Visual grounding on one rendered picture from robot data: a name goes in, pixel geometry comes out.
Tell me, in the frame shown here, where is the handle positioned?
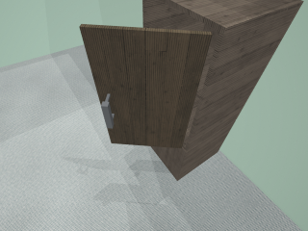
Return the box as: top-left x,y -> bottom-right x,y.
101,93 -> 115,129

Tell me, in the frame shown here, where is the cupboard door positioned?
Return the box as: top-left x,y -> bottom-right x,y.
79,24 -> 213,148

